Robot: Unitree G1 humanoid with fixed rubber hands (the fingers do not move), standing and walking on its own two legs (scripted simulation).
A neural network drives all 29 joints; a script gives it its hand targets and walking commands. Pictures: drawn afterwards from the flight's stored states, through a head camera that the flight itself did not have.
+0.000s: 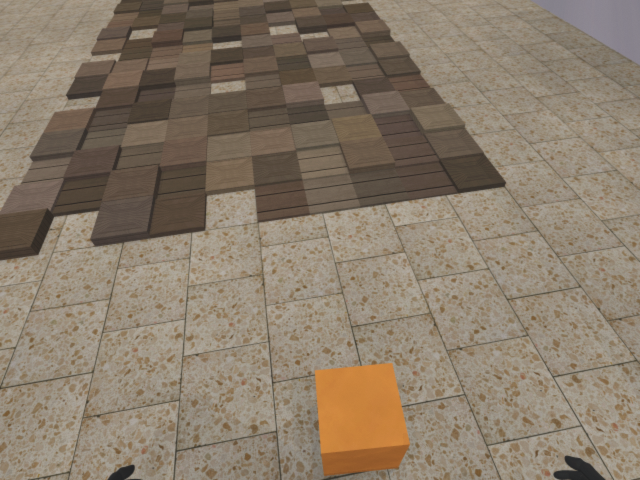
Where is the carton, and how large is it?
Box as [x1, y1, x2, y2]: [315, 363, 409, 475]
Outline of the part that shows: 391,363 315,370 320,445 324,475 394,468 398,466 409,442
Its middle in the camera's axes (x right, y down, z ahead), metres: +0.10 +0.51 +1.06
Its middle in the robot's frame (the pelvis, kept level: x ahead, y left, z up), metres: +0.39 -0.05 -0.66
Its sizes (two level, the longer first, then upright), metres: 0.210 0.200 0.250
